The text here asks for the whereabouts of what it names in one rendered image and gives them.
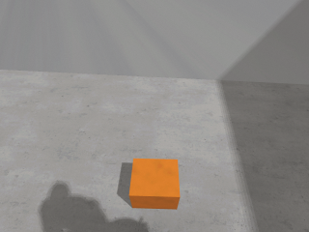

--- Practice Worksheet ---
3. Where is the carton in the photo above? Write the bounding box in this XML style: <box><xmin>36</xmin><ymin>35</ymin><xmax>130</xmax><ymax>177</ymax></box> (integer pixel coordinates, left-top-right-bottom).
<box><xmin>128</xmin><ymin>159</ymin><xmax>181</xmax><ymax>210</ymax></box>

